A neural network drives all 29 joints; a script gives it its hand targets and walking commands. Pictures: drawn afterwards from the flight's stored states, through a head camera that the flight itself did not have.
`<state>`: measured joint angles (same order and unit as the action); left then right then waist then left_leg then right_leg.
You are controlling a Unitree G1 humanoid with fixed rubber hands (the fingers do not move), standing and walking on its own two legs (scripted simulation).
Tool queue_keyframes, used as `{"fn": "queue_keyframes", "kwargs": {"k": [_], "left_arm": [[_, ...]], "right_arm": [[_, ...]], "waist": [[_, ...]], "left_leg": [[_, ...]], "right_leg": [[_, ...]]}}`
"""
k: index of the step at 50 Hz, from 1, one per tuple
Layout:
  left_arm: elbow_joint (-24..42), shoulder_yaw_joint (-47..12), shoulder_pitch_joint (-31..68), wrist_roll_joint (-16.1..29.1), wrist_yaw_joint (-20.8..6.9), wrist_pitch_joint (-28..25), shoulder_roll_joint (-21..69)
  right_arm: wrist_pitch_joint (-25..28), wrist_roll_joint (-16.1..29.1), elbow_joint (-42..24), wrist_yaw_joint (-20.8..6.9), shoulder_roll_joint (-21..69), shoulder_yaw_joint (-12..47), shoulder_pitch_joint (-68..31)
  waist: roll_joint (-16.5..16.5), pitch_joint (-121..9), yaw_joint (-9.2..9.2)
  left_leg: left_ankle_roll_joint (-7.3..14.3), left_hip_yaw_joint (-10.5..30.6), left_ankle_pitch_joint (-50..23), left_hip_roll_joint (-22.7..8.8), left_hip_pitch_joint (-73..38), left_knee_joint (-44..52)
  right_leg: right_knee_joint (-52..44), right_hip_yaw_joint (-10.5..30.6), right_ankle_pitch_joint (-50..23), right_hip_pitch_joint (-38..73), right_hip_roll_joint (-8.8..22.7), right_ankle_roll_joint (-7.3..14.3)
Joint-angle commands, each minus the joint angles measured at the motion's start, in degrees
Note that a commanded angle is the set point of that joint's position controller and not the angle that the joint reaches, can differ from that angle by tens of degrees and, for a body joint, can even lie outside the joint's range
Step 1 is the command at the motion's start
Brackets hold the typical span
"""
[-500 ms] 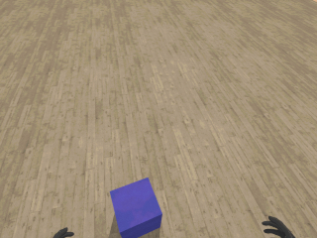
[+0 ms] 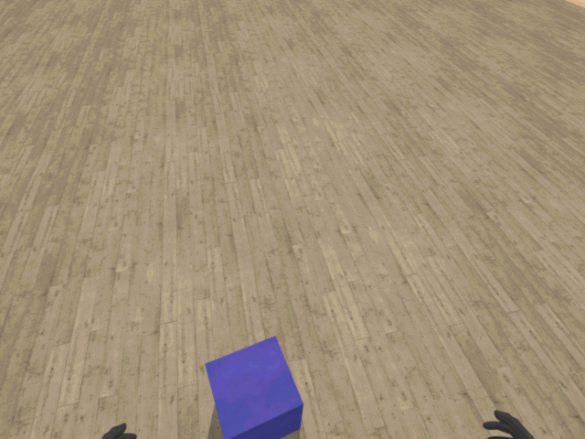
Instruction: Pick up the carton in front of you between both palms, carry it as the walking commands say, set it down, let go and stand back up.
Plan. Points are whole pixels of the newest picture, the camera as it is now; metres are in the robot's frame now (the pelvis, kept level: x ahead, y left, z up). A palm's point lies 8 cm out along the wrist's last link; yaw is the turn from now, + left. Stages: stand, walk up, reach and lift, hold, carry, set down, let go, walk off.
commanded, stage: stand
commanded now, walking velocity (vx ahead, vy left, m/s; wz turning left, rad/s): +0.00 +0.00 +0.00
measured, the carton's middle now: (255, 398) +0.39 +0.11 -0.65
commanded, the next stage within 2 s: none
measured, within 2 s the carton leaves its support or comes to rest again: neither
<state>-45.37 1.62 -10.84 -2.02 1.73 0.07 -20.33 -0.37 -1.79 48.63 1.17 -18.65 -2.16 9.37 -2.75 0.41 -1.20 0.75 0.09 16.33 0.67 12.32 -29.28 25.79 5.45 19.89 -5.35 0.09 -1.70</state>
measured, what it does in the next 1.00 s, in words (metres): stands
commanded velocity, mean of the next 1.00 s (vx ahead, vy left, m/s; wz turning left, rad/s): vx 0.00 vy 0.00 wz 0.00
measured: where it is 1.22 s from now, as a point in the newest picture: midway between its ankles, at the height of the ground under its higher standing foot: outside the picture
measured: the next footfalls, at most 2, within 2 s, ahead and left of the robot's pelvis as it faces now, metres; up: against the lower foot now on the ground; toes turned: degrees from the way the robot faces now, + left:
none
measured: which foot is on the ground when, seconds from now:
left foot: down 0.00-1.00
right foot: down 0.00-1.00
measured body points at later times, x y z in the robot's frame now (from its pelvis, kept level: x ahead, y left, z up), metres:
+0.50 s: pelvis -0.02 +0.00 +0.01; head -0.02 +0.02 +0.46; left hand +0.08 +0.30 -0.12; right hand +0.09 -0.31 -0.10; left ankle -0.01 +0.11 -0.74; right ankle -0.06 -0.15 -0.74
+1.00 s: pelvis -0.02 +0.00 +0.01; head -0.02 +0.01 +0.46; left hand +0.07 +0.31 -0.12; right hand +0.08 -0.32 -0.10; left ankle -0.01 +0.11 -0.74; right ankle -0.06 -0.15 -0.74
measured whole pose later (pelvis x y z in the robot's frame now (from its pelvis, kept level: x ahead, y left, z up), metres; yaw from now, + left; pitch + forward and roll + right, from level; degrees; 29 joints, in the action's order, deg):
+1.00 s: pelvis -0.02 +0.00 +0.01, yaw +1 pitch -3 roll +0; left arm -55.8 1.1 -9.7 -1.5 0.8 -0.4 -22.3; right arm 0.3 -0.8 59.6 0.6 -21.4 -0.9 5.9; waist -1.8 2.4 -0.9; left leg 0.7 1.2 11.1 0.9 9.3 -23.2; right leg 19.8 4.3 15.1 -2.0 0.5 -1.8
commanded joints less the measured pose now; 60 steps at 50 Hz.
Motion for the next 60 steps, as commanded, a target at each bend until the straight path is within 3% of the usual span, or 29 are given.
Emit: {"fn": "queue_keyframes", "kwargs": {"k": [1,12,15,33,41,60], "left_arm": [[2.2,1.8,0.8,0.0,0.1,-0.8,-8.0],[-1.1,1.8,0.8,0.1,-0.2,-1.0,-8.9],[-1.9,1.7,0.9,0.1,-0.3,-1.0,-9.0],[-5.9,1.4,1.4,0.2,-0.7,-1.0,-10.1],[-7.0,1.3,1.8,0.4,-0.7,-1.1,-10.5],[-8.9,1.2,2.5,0.7,-0.7,-1.0,-11.2]], "right_arm": [[0.8,0.1,-2.3,0.1,-9.5,-2.1,-2.2],[1.1,0.2,1.2,0.0,-10.8,-1.8,-3.0],[1.1,0.2,2.0,-0.1,-10.8,-1.7,-3.4],[1.2,0.7,6.3,-0.3,-12.5,-1.0,-4.6],[1.2,1.0,7.6,-0.3,-12.8,-0.7,-4.8],[1.2,1.1,9.9,-0.4,-13.7,-0.4,-6.2]], "waist": [[2.1,-2.4,0.29],[3.4,-0.8,0.16],[2.2,-0.9,0.2],[2.6,0.7,0.31],[2.2,-0.5,0.32],[2.5,0.2,0.35]], "left_leg": [[1.2,3.8,-17.8,-5.6,-5.1,4.2],[1.2,4.9,-14.4,-5.8,-5.4,6.6],[1.1,4.8,-14.2,-5.9,-5.9,7.0],[1.0,6.1,-11.0,-6.2,-5.8,9.4],[1.1,6.1,-14.3,-6.4,-6.6,9.0],[1.3,6.8,-14.3,-6.5,-6.6,9.9]], "right_leg": [[-3.4,0.4,-16.9,-4.0,3.6,1.4],[-5.8,1.1,-13.7,-3.5,4.2,1.8],[-6.3,1.1,-13.6,-3.4,4.4,1.9],[-8.6,1.2,-10.9,-2.6,4.8,1.9],[-8.6,1.2,-13.2,-1.2,5.2,2.0],[-9.6,0.8,-13.6,-0.8,5.6,2.3]]}}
